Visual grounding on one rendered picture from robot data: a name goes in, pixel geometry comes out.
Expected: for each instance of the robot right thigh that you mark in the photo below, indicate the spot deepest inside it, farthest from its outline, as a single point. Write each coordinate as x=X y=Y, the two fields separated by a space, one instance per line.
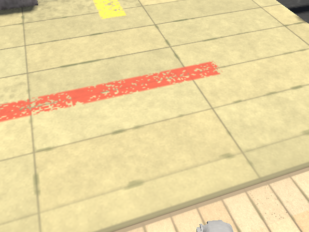
x=214 y=226

